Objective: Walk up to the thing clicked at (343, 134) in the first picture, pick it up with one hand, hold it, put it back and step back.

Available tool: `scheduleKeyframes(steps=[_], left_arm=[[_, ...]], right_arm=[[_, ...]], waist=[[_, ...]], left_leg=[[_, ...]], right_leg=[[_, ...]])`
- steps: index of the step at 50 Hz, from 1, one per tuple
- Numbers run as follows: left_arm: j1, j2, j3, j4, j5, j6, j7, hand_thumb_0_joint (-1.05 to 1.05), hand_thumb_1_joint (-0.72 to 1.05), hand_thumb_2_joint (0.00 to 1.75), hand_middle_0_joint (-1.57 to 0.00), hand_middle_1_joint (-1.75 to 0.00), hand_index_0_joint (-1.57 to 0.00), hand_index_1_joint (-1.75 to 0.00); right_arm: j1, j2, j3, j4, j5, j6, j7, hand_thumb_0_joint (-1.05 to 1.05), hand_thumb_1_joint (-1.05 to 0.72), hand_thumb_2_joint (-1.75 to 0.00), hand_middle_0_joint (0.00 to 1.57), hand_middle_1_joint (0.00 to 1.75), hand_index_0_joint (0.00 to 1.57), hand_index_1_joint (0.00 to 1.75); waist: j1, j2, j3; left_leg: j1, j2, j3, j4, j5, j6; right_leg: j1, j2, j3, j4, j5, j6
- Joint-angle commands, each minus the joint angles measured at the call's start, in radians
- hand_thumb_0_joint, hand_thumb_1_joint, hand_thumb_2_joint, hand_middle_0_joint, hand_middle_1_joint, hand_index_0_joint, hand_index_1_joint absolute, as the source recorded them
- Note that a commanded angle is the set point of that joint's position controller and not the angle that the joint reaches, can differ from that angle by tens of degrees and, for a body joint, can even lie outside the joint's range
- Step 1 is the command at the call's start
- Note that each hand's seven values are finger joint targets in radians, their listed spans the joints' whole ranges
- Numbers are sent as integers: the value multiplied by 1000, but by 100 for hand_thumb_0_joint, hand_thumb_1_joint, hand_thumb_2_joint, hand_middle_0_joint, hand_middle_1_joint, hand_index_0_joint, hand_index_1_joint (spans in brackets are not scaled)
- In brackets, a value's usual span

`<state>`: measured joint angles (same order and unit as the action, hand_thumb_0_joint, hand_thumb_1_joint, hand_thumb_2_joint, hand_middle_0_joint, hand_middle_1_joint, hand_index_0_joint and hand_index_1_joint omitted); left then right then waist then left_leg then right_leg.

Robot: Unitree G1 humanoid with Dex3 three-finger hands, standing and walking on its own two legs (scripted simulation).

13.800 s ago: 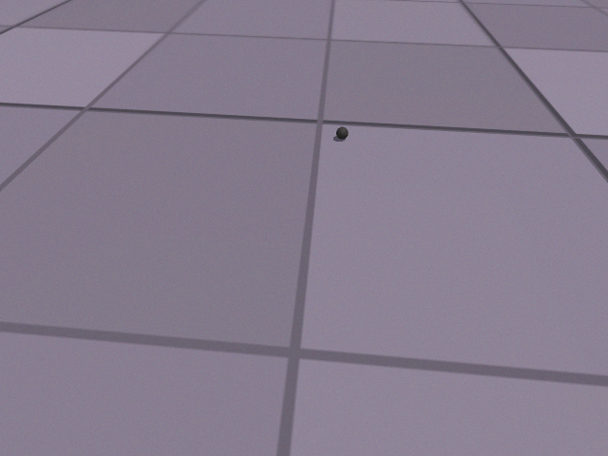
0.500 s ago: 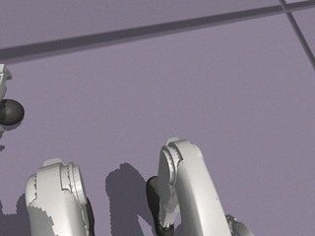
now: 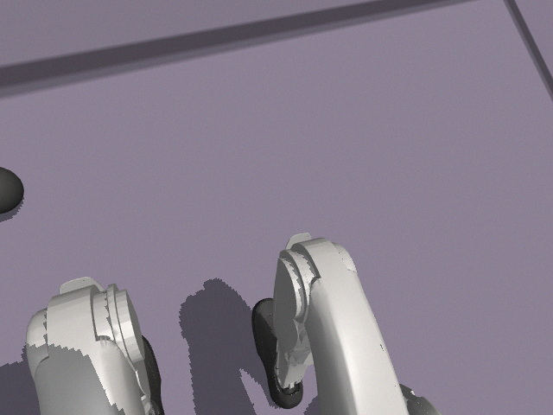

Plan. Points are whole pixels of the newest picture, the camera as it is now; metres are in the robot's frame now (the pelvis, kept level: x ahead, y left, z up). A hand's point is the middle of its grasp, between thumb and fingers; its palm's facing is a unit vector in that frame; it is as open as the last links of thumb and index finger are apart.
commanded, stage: approach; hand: left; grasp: from above
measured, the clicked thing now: out of the picture +0.47 +0.34 -0.28
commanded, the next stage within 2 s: rest palm in 0.06 s
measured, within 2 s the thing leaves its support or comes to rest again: neither
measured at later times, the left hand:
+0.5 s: hand out of the picture +0.45 +0.33 -0.19, palm faces -0.56 -0.14 -0.81, open 14.0 cm
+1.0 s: hand out of the picture +0.47 +0.33 -0.24, palm faces -0.45 -0.12 -0.88, open 14.1 cm
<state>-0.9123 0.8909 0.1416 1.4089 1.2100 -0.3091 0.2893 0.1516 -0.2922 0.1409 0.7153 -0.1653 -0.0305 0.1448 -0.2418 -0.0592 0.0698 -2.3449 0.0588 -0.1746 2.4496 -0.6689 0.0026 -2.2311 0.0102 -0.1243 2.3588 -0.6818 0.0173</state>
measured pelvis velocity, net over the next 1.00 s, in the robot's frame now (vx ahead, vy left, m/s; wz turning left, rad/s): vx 0.00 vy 0.01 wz -0.06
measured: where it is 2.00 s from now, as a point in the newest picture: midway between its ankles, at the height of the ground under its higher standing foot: (217, 391)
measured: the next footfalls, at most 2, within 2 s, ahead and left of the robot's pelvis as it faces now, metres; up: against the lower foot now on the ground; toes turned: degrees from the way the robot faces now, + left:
none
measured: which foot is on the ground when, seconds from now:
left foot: down 0.00-1.00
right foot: down 0.00-1.00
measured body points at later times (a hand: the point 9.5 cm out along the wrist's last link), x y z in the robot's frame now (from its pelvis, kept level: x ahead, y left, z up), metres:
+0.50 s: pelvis +0.00 +0.00 +0.00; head +0.26 +0.09 +0.36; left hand +0.48 +0.33 -0.15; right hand +0.06 -0.26 -0.09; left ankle +0.08 +0.13 -0.29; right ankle +0.10 -0.12 -0.29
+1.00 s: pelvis +0.00 +0.01 -0.02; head +0.28 +0.11 +0.32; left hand +0.49 +0.33 -0.19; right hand +0.05 -0.25 -0.09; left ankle +0.08 +0.13 -0.29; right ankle +0.10 -0.12 -0.29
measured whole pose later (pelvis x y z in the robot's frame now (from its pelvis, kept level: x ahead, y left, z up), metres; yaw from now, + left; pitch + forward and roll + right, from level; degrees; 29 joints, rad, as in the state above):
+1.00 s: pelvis +0.00 +0.01 -0.02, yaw -3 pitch +30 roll -12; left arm -1.06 1.00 0.15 1.66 1.28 -0.21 0.50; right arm 0.11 -0.30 0.25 0.68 -0.24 -0.15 0.18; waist -0.35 -0.11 0.12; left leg -2.39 0.06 -0.22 2.54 -0.70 0.01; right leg -2.25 0.03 -0.16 2.40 -0.69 0.04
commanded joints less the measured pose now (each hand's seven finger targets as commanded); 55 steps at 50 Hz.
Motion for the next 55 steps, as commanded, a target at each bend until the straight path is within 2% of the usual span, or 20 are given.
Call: scheduleKeyframes(steps=[1,3,6,8,11,16,17,18,21,28,31,36,39,44,48,49,50,51,53,55], left_arm=[[-370,262,47,-349,12,-67,143,0,-54,96,-6,-104,-7,-103],[-399,282,65,-363,32,-35,180,0,-57,100,-6,-101,-6,-101],[-459,279,61,-301,62,35,210,0,-61,105,-6,-99,-4,-101],[-468,237,19,-181,81,91,209,0,-60,110,-7,-100,-5,-103],[-404,163,-43,27,73,156,165,0,-58,102,-6,-96,-4,-98],[-355,97,-123,118,6,189,36,0,-50,95,-6,-105,-7,-103],[-370,125,-112,99,6,182,13,0,-49,94,-6,-106,-8,-103],[-353,191,-74,95,1,176,-3,0,-49,93,-6,-107,-8,-104],[-391,250,-45,21,-13,115,-6,0,-51,94,-6,-106,-8,-104],[-417,416,71,-68,59,-51,147,0,-52,95,-5,-103,-6,-102],[-409,407,68,-47,103,-53,220,0,-55,99,-6,-98,-5,-98],[-400,366,31,85,124,4,293,0,-57,103,-6,-93,-4,-95],[-402,323,-5,162,104,49,295,0,-54,102,-7,-97,-5,-98],[-389,333,-15,179,59,97,259,0,-52,97,-6,-98,-6,-98],[-365,417,50,140,51,103,239,0,-52,97,-6,-99,-6,-98],[-385,373,16,102,45,96,232,0,-53,98,-6,-99,-6,-99],[-364,400,53,135,47,98,234,0,-52,96,-6,-99,-6,-99],[-374,399,49,121,53,91,231,0,-52,96,-6,-99,-6,-99],[-353,422,73,87,51,80,236,0,-52,97,-6,-99,-6,-99],[-362,406,64,102,50,68,239,0,-53,98,-6,-98,-6,-99]], right_arm=[[169,-264,-127,-3,-12,-8,-16,0,-90,-90,20,30,20,30],[159,-267,-145,4,-9,-10,-20,0,-90,-90,20,30,20,30],[167,-269,-147,17,-3,-13,-23,0,-91,-90,20,30,20,30],[176,-257,-132,29,5,-11,-22,0,-91,-90,20,30,20,30],[179,-264,-121,29,8,-14,-18,0,-90,-90,20,30,20,30],[173,-270,-97,-14,25,-13,-16,0,-89,-90,20,30,20,30],[176,-279,-91,-30,21,-14,-17,0,-89,-90,20,30,20,30],[184,-285,-87,-28,23,-11,-19,0,-89,-90,20,30,20,30],[178,-263,-50,-42,13,-5,-13,0,-90,-90,20,30,20,30],[159,-283,-20,-44,-22,-4,-15,0,-89,-90,20,30,20,30],[142,-289,-21,-35,-41,-14,-16,0,-89,-90,20,30,20,30],[156,-301,-14,-13,-63,-46,-10,0,-89,-90,20,30,20,30],[168,-316,-8,-8,-71,-81,7,0,-89,-90,20,30,20,30],[161,-319,4,-22,-67,-115,17,0,-89,-90,20,30,20,30],[164,-327,6,-31,-68,-120,19,0,-89,-90,20,30,20,30],[143,-321,11,-51,-65,-123,21,0,-89,-90,20,30,20,30],[164,-326,8,-28,-71,-121,24,0,-89,-90,20,30,20,30],[164,-327,12,-31,-73,-122,27,0,-89,-90,20,30,20,30],[162,-322,14,-27,-72,-117,26,0,-89,-90,20,30,20,30],[155,-316,24,-26,-79,-118,34,0,-89,-90,20,30,20,30]], waist=[[-19,491,-814],[-7,532,-840],[-27,567,-830],[-42,525,-765],[-55,410,-643],[-75,262,-591],[-91,254,-606],[-74,241,-615],[-72,269,-678],[-55,436,-731],[-74,488,-734],[-105,452,-635],[-135,422,-569],[-118,417,-597],[-108,425,-626],[-102,452,-636],[-123,447,-631],[-132,449,-619],[-110,461,-664],[-129,456,-616]], left_leg=[[632,-19,95,-219,188,2],[684,-13,91,-242,193,-4],[705,-10,84,-262,208,-7],[646,-14,90,-267,186,2],[546,-21,81,-279,147,14],[461,-30,73,-266,117,37],[463,-29,74,-252,154,40],[458,-30,76,-243,174,43],[470,-27,82,-226,220,37],[540,-20,90,-189,191,16],[585,-9,81,-182,188,12],[525,-6,66,-173,149,14],[479,-8,60,-166,133,16],[483,-6,52,-169,145,16],[485,-5,52,-163,183,16],[510,-5,48,-171,205,9],[529,-1,41,-161,225,8],[525,1,41,-153,234,8],[543,0,46,-146,277,9],[507,3,46,-137,257,11]], right_leg=[[305,46,-53,-222,234,-50],[250,42,-59,-208,224,-56],[202,34,-66,-201,239,-60],[173,34,-67,-215,232,-61],[158,32,-71,-230,211,-55],[229,35,-62,-253,195,-46],[268,34,-61,-253,230,-40],[294,35,-54,-249,247,-38],[383,41,-52,-246,284,-32],[373,53,-57,-214,252,-45],[316,58,-68,-196,239,-49],[230,60,-98,-186,211,-50],[221,61,-110,-182,213,-42],[260,66,-114,-179,227,-40],[318,64,-114,-170,258,-38],[306,63,-115,-163,268,-42],[307,63,-120,-155,288,-39],[308,66,-120,-154,295,-38],[354,70,-116,-164,333,-36],[344,70,-117,-167,324,-34]])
